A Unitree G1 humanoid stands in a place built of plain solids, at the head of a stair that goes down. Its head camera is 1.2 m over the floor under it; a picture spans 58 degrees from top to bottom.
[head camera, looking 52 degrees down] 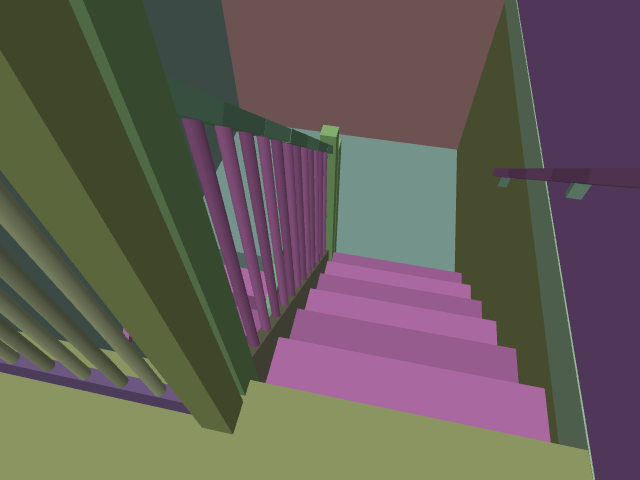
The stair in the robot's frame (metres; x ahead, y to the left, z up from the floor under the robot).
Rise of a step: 0.21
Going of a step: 0.24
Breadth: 0.90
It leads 12 degrees to the right of straight ahead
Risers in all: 7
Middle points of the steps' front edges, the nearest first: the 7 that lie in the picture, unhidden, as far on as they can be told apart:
0.35 -0.25 0.00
0.58 -0.29 -0.21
0.81 -0.34 -0.43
1.04 -0.39 -0.64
1.28 -0.44 -0.85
1.51 -0.49 -1.07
1.74 -0.54 -1.28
